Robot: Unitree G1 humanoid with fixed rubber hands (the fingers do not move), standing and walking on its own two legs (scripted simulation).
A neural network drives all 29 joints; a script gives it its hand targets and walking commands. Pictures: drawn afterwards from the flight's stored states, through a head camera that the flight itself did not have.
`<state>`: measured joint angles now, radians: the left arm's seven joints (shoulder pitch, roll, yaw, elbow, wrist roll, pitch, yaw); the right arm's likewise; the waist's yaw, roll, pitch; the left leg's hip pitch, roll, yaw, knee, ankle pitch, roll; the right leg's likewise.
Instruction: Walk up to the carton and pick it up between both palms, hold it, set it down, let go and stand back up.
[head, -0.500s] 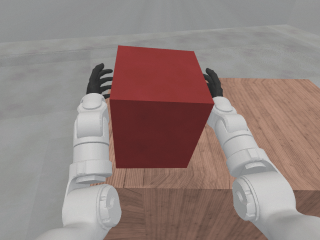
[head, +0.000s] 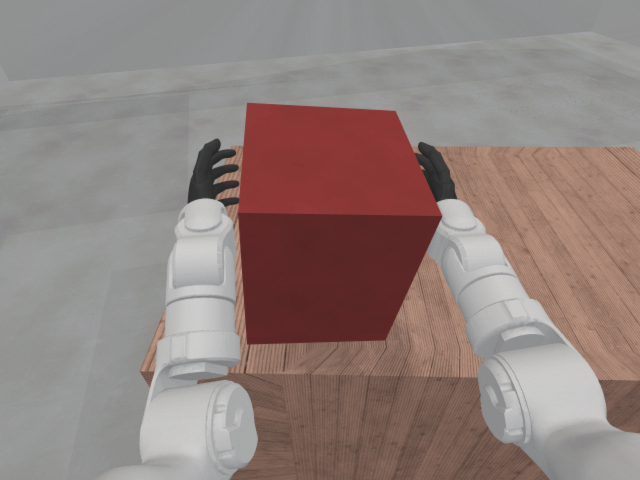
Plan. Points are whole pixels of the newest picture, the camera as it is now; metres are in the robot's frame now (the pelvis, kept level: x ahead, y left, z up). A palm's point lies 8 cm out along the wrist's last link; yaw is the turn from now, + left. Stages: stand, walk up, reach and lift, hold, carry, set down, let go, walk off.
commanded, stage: set down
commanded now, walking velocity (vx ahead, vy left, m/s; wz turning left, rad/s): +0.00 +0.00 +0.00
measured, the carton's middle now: (320, 228) +0.40 +0.03 +0.14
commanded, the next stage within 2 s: none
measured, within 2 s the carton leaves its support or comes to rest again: rests again in 1.88 s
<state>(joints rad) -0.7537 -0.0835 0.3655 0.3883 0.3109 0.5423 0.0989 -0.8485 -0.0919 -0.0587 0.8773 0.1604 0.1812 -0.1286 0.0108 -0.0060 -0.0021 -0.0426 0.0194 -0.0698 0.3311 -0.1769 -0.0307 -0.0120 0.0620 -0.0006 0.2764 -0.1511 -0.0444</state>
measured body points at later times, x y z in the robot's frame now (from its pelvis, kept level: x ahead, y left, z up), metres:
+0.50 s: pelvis +0.00 -0.01 +0.00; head -0.03 -0.01 +0.45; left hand +0.39 +0.17 +0.17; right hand +0.43 -0.12 +0.15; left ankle +0.01 +0.14 -0.75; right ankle +0.01 -0.09 -0.75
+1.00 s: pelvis +0.01 -0.02 +0.00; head +0.01 -0.03 +0.45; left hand +0.39 +0.17 +0.13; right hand +0.46 -0.12 +0.12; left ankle +0.01 +0.14 -0.75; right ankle +0.01 -0.09 -0.75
